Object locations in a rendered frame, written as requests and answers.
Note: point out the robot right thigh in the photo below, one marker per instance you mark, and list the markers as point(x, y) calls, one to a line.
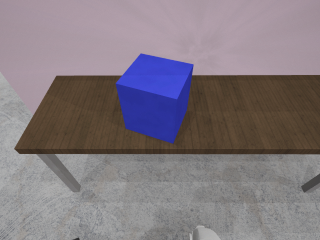
point(203, 234)

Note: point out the table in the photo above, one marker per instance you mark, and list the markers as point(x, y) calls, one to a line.
point(226, 114)

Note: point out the carton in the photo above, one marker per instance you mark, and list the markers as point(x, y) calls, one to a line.
point(153, 95)

